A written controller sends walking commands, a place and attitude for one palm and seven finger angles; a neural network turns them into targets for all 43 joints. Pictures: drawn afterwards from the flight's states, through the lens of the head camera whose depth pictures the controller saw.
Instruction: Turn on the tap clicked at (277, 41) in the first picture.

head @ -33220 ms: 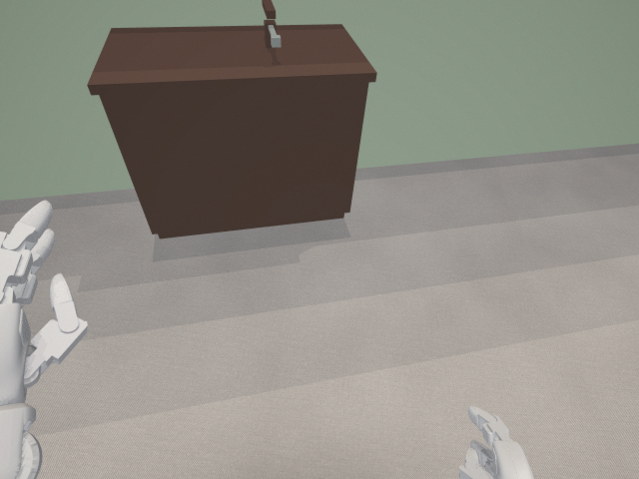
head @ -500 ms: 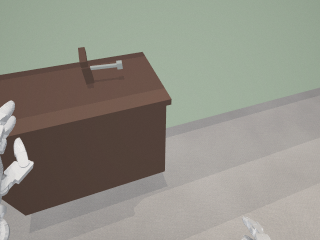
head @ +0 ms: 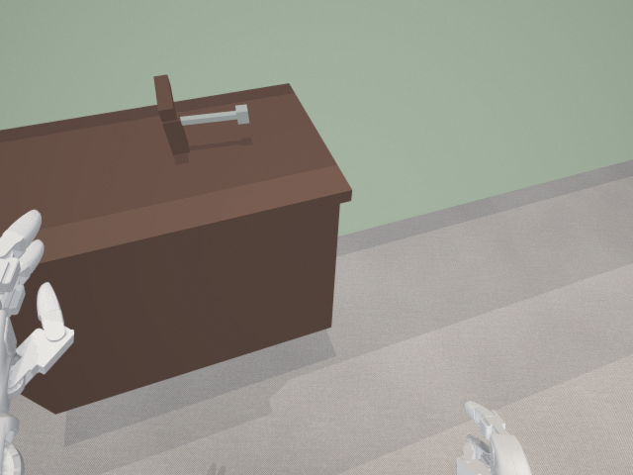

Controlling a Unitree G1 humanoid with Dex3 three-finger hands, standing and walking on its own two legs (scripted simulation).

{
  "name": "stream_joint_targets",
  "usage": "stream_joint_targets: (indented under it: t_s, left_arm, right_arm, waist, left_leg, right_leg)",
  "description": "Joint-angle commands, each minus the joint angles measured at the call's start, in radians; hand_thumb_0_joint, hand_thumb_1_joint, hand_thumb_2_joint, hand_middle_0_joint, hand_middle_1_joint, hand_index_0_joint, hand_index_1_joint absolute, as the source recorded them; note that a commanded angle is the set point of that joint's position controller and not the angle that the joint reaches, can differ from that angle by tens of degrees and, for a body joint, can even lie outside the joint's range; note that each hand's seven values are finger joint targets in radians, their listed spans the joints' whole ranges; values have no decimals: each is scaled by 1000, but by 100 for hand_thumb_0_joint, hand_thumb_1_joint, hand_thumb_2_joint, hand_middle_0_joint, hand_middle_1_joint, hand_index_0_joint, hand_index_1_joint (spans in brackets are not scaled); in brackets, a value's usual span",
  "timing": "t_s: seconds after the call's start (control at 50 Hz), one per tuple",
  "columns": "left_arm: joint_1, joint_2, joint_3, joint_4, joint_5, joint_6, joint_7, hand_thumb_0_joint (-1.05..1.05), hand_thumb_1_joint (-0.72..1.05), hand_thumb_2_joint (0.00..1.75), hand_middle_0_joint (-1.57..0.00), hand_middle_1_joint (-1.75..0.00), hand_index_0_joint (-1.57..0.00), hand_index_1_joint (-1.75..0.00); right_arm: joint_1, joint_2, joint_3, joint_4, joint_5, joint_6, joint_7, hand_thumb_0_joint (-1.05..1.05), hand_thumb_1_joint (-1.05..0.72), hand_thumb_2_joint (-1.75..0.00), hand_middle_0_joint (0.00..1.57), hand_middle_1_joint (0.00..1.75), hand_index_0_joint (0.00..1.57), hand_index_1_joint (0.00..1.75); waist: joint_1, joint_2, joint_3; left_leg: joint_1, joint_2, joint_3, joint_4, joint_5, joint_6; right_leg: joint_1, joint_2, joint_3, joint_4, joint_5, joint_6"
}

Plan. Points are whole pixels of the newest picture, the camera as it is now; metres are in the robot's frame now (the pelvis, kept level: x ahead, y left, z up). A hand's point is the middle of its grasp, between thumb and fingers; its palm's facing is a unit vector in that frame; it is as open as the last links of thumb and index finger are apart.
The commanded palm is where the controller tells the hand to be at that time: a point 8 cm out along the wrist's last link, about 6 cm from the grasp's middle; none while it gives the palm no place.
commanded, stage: stand and wait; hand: left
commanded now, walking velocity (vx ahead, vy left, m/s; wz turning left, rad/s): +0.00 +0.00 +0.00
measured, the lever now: (242, 114) +0.78 +0.21 +0.03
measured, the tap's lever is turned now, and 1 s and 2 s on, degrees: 83 83 83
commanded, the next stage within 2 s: none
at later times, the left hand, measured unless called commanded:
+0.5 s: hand (48, 350) +0.20 +0.26 +0.14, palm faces +0.40 -0.84 -0.36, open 7.4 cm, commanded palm +0.15 +0.29 +0.18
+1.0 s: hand (26, 354) +0.19 +0.28 +0.15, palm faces +0.41 -0.84 -0.36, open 7.4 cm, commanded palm +0.14 +0.31 +0.18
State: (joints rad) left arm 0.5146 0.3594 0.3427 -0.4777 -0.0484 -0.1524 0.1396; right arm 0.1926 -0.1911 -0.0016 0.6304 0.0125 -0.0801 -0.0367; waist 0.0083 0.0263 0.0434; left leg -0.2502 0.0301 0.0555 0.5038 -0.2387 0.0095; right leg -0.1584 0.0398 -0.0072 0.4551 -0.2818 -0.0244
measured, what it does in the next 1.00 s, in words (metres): stands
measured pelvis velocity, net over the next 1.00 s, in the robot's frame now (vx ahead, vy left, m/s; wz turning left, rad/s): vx -0.02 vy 0.03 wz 0.01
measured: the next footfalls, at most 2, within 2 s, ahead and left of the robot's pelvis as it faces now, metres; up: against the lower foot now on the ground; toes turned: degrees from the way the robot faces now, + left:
none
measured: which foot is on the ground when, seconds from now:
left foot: down 0.00-1.00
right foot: down 0.00-1.00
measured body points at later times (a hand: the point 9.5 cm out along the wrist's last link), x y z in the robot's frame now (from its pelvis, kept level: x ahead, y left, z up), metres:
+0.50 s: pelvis -0.01 +0.01 +0.01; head -0.02 +0.01 +0.46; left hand +0.17 +0.31 +0.16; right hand +0.17 -0.22 -0.07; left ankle +0.02 +0.11 -0.74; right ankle -0.02 -0.10 -0.74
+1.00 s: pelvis -0.02 +0.03 +0.01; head -0.02 +0.04 +0.46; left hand +0.16 +0.32 +0.17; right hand +0.16 -0.20 -0.07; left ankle +0.02 +0.11 -0.74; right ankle -0.02 -0.10 -0.74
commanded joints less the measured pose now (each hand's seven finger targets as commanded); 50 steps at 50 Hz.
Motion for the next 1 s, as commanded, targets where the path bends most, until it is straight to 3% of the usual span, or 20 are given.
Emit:
stream_joint_targets:
  t_s: [0.0, 0.06, 0.1, 0.16, 0.22, 0.28, 0.4, 0.46, 0.68, 0.94, 0.98]
  left_arm:
    - [-136, 164, 80, -185, -2, -35, 17, 0, 90, 90, -20, -30, -20, -30]
    - [-200, 208, 100, -266, 3, -42, 25, 0, 90, 90, -20, -30, -20, -30]
    - [-163, 195, 97, -274, 3, -48, 31, 0, 90, 90, -20, -30, -20, -30]
    - [-80, 199, 121, -246, -4, -45, 31, 0, 90, 90, -20, -30, -20, -30]
    - [-22, 161, 105, -183, -12, -40, 24, 0, 90, 90, -20, -30, -20, -30]
    - [-35, 139, 81, -145, -14, -33, 18, 0, 90, 90, -20, -30, -20, -30]
    - [-142, 150, 59, -143, -8, -25, 18, 0, 90, 90, -20, -30, -20, -30]
    - [-200, 174, 64, -183, -3, -28, 22, 0, 90, 90, -20, -30, -20, -30]
    - [-110, 147, 70, -162, 0, -40, 25, 0, 90, 90, -20, -30, -20, -30]
    - [-153, 151, 65, -179, 9, -49, 27, 0, 90, 90, -20, -30, -20, -30]
    - [-164, 153, 65, -200, 11, -55, 28, 0, 90, 90, -20, -30, -20, -30]
  right_arm:
    - [-97, -125, -51, -166, 5, -46, -31, 0, -90, -90, 20, 30, 20, 30]
    - [-118, -129, -50, -177, 1, -46, -41, 0, -90, -90, 20, 30, 20, 30]
    - [-113, -123, -47, -181, -1, -47, -40, 0, -90, -90, 20, 30, 20, 30]
    - [-107, -124, -53, -186, -2, -41, -36, 0, -90, -90, 20, 30, 20, 30]
    - [-100, -122, -54, -185, -1, -30, -32, 0, -90, -90, 20, 30, 20, 30]
    - [-99, -127, -54, -185, 0, -22, -34, 0, -90, -90, 20, 30, 20, 30]
    - [-120, -131, -47, -186, -3, -24, -49, 0, -90, -90, 20, 30, 20, 30]
    - [-134, -132, -46, -185, -6, -29, -52, 0, -90, -90, 20, 30, 20, 30]
    - [-120, -125, -42, -184, -10, -37, -45, 0, -90, -90, 20, 30, 20, 30]
    - [-120, -131, -44, -174, -11, -55, -51, 0, -90, -90, 20, 30, 20, 30]
    - [-121, -129, -42, -174, -12, -58, -51, 0, -90, -90, 20, 30, 20, 30]
  waist:
    - [-8, -8, -188]
    - [-1, 57, -166]
    - [2, 86, -161]
    - [4, 71, -171]
    - [-2, 37, -166]
    - [-6, 38, -151]
    - [-1, 1, -120]
    - [-1, 27, -110]
    - [1, 54, -104]
    - [4, 53, -129]
    - [2, 87, -127]
  left_leg:
    - [174, 81, -82, -50, 402, 26]
    - [162, 83, -110, -80, 363, 29]
    - [141, 80, -117, -90, 337, 31]
    - [130, 69, -112, -90, 313, 23]
    - [120, 63, -92, -85, 298, 14]
    - [116, 65, -97, -107, 269, 9]
    - [112, 54, -97, -141, 132, 16]
    - [107, 42, -101, -151, 74, 17]
    - [56, 50, -138, -210, -46, 15]
    - [63, 56, -146, -220, -32, 16]
    - [61, 60, -154, -227, -39, 14]
  right_leg:
    - [20, -97, 92, -39, 426, 16]
    - [15, -82, 86, -60, 317, 11]
    - [30, -77, 84, -70, 295, 7]
    - [43, -81, 95, -93, 299, 3]
    - [36, -82, 101, -112, 320, 4]
    - [15, -72, 96, -120, 287, 7]
    - [-20, -64, 97, -157, 196, 12]
    - [-25, -67, 104, -175, 155, 9]
    - [6, -45, 76, -174, 97, 9]
    - [26, -39, 61, -143, 145, 16]
    - [27, -37, 60, -136, 143, 14]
